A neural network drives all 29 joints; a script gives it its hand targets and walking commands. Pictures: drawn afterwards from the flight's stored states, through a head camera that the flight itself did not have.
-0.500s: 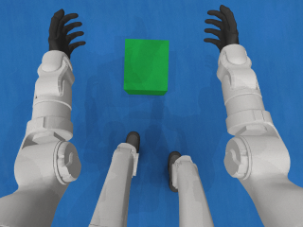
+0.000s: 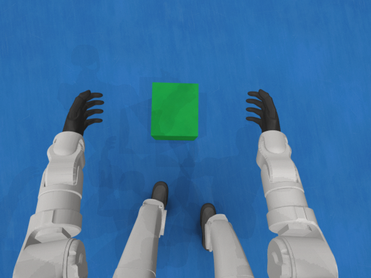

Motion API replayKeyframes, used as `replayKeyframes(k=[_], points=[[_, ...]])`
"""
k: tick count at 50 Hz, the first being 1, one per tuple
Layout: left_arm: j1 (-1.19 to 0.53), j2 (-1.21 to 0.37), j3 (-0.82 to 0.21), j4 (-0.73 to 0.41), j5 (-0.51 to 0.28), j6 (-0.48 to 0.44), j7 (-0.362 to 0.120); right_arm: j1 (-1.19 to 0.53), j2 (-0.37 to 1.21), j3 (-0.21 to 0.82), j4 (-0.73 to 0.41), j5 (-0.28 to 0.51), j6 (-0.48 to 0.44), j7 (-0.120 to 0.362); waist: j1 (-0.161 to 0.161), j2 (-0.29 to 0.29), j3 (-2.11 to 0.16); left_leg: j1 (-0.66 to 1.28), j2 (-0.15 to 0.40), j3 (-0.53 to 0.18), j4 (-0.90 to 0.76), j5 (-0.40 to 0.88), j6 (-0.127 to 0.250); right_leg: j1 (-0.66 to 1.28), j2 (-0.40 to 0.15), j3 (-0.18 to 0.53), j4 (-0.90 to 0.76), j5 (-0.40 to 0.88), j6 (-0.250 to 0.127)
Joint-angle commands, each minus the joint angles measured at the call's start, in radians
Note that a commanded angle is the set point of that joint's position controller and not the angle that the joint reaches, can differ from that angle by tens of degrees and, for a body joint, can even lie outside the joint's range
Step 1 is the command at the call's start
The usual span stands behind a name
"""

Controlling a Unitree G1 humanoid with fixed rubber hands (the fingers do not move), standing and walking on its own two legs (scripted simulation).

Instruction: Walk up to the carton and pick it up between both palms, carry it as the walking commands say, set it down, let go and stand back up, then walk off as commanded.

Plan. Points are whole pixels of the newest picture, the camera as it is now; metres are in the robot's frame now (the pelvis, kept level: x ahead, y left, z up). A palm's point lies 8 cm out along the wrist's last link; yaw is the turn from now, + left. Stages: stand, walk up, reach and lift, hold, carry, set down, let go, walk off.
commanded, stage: let go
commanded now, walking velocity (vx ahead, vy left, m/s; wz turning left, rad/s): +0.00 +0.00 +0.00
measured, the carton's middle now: (175, 114) +0.52 +0.07 -0.61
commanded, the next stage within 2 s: stand in 1.02 s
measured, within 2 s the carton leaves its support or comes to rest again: neither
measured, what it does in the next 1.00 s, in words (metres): rises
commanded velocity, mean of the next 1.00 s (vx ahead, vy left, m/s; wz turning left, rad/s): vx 0.00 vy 0.00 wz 0.00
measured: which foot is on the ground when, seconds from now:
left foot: down 0.00-1.00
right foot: down 0.00-1.00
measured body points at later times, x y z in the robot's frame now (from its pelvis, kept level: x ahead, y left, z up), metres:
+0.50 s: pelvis +0.05 -0.02 +0.07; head +0.13 -0.02 +0.51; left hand +0.23 +0.22 -0.02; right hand +0.27 -0.23 -0.02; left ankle +0.08 +0.10 -0.67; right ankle +0.00 -0.14 -0.67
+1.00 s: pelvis +0.06 -0.03 +0.07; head +0.07 -0.03 +0.52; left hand +0.22 +0.21 -0.01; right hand +0.24 -0.25 -0.01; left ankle +0.08 +0.10 -0.67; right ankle +0.00 -0.14 -0.67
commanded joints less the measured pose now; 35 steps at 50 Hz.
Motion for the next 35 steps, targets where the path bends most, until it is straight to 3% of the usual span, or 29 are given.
replayKeyframes(k=[1,9,16,23,29,35], points=[[0.043,0.118,-0.027,-0.154,-0.044,-0.032,-0.009,0.013,-0.103,0.027,-0.161,0.017,-0.038,0.015,0.018,0.069,-0.930,1.152,-0.005,-0.013,0.010,0.623,-0.032,0.110,0.045,-0.068,-0.147,0.254,0.024],[0.341,0.084,-0.121,-0.097,-0.113,-0.087,-0.022,0.297,-0.092,0.073,-0.060,0.058,-0.100,0.070,-0.014,0.039,-0.523,1.045,0.008,0.004,-0.163,0.279,-0.035,0.333,0.003,-0.053,-0.270,0.112,-0.009],[0.595,0.067,-0.166,-0.162,-0.114,-0.126,0.011,0.541,-0.127,0.089,-0.079,0.078,-0.150,0.101,-0.023,0.049,-0.361,1.197,0.002,0.019,-0.250,0.281,-0.049,0.506,-0.003,-0.049,-0.359,0.157,-0.021],[0.759,0.081,-0.204,-0.224,-0.125,-0.125,0.025,0.707,-0.183,0.122,-0.153,0.108,-0.166,0.123,-0.035,0.001,-0.200,1.332,-0.014,0.024,-0.330,0.319,-0.043,0.697,-0.016,-0.039,-0.452,0.229,-0.028],[0.807,0.111,-0.215,-0.226,-0.140,-0.096,0.018,0.809,-0.193,0.149,-0.178,0.126,-0.133,0.147,-0.052,-0.033,-0.068,1.362,-0.036,0.039,-0.374,0.266,-0.022,0.806,-0.046,-0.007,-0.526,0.283,-0.030],[0.774,0.128,-0.217,-0.202,-0.143,-0.053,0.014,0.800,-0.196,0.157,-0.178,0.129,-0.091,0.160,-0.048,-0.024,0.038,1.389,-0.050,0.054,-0.383,0.184,-0.023,0.803,-0.065,0.011,-0.552,0.245,-0.030]])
